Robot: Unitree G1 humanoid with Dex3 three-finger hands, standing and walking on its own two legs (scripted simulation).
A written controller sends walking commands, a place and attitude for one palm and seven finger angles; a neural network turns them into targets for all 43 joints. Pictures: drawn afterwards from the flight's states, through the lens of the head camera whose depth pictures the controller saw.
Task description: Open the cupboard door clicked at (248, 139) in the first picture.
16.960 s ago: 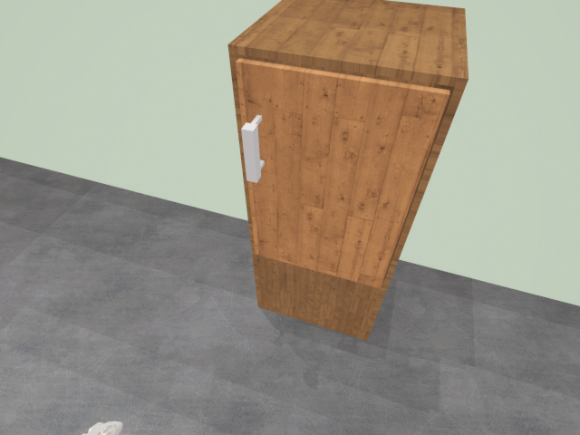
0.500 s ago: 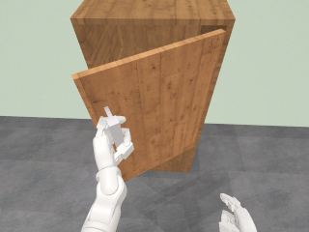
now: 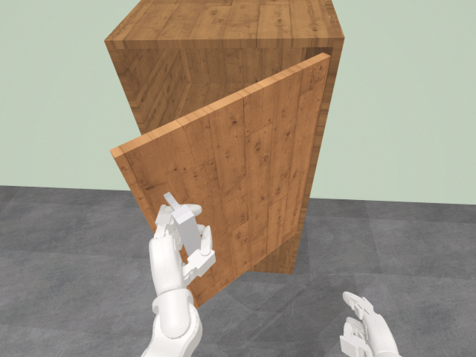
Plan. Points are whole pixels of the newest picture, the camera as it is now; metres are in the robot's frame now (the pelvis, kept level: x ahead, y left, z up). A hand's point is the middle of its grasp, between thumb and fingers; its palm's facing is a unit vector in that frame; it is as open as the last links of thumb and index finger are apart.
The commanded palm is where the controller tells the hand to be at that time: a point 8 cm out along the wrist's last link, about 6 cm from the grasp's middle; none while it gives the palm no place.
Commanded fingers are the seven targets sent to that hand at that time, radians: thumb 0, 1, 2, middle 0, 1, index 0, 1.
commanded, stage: open thumb and fingers to let go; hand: left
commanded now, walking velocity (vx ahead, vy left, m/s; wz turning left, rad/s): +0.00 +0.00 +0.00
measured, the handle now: (184, 228) +0.31 +0.10 +0.07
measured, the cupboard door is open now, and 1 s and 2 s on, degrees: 42 43 44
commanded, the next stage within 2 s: slide the hand sideways off the handle in 0.70 s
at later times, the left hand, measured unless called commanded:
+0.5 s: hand (193, 251) +0.27 +0.08 +0.07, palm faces +0.28 -0.96 -0.02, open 13.8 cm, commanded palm +0.22 +0.11 +0.07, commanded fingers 0.00 -0.50 0.30 -0.22 -0.70 -0.22 -0.70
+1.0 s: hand (194, 276) +0.23 +0.08 +0.07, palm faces -0.17 -0.98 -0.06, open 16.3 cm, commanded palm +0.22 +0.12 +0.07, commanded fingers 0.00 -0.50 0.30 -0.15 -0.30 -0.15 -0.30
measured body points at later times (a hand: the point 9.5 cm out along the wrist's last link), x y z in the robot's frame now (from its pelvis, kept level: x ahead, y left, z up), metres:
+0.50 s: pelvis -0.02 +0.02 +0.00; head +0.00 +0.00 +0.45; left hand +0.25 +0.13 +0.08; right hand +0.16 -0.20 -0.10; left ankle -0.01 +0.17 -0.70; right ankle +0.00 -0.07 -0.70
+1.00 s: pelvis -0.03 +0.04 -0.01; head -0.01 +0.02 +0.44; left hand +0.23 +0.13 +0.08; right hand +0.14 -0.18 -0.10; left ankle -0.01 +0.17 -0.70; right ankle +0.00 -0.07 -0.70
